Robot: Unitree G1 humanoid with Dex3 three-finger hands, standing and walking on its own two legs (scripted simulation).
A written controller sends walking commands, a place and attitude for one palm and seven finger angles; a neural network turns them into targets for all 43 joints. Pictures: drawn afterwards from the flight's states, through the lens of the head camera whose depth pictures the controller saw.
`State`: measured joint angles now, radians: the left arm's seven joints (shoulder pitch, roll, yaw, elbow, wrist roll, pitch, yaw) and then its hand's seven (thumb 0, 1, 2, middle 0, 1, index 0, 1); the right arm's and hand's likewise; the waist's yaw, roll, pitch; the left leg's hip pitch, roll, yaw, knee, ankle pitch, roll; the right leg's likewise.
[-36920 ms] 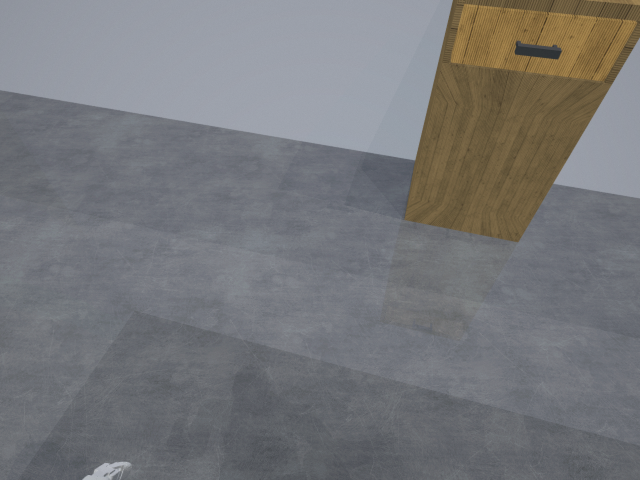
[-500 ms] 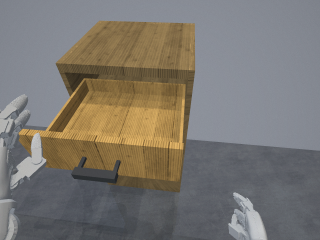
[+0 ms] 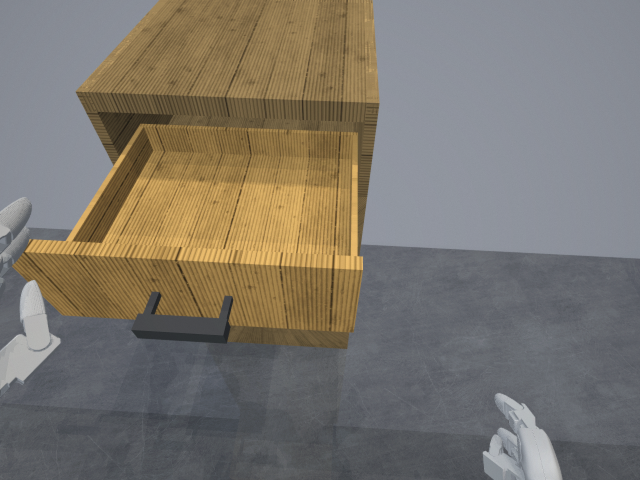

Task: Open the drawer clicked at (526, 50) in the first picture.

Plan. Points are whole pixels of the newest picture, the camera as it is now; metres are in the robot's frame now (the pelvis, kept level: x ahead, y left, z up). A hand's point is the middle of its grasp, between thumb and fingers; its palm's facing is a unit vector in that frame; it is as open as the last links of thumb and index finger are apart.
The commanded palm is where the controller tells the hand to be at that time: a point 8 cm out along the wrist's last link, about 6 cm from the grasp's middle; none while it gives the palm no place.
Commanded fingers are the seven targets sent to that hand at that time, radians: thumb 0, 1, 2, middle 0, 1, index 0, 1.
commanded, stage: step back with the hand held close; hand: left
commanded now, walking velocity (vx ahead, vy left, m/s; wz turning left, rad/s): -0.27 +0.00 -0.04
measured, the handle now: (186, 314) +0.31 +0.20 +0.03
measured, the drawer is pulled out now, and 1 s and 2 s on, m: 0.30 0.30 0.30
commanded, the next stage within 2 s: stop stepping back and stand still in 1.04 s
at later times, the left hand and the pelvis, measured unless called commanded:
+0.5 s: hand out of the picture +0.14 +0.25 +0.19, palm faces +0.41 -0.79 -0.45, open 7.4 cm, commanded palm +0.07 +0.29 +0.21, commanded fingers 0.00 0.90 0.90 -0.20 -0.30 -0.20 -0.30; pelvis -0.06 +0.01 -0.01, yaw +0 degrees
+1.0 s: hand out of the picture +0.07 +0.24 +0.20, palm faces +0.40 -0.82 -0.41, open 7.4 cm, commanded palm +0.01 +0.28 +0.21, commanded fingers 0.00 0.90 0.90 -0.20 -0.30 -0.20 -0.30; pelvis -0.14 +0.01 -0.01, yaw -3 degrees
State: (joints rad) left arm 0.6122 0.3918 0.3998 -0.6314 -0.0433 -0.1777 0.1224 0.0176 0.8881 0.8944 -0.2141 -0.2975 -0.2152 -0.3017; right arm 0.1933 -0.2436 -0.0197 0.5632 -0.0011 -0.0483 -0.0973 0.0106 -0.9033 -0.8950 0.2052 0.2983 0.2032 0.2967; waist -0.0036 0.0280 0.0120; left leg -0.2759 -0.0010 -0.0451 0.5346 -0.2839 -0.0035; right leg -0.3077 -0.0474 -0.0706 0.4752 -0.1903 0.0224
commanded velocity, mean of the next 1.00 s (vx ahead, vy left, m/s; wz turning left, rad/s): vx -0.34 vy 0.00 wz -0.04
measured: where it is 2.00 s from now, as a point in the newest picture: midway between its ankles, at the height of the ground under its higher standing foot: outside the picture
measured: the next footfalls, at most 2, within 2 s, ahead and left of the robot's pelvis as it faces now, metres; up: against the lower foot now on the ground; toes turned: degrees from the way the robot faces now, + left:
right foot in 0.98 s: -0.14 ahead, -0.10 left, +0.00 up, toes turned +0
left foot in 1.16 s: -0.10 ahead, +0.10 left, +0.00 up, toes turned +0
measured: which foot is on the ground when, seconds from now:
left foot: down 0.00-0.98, up 1.00-1.00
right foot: down 0.00-0.76, up 0.78-0.96, down 0.98-1.00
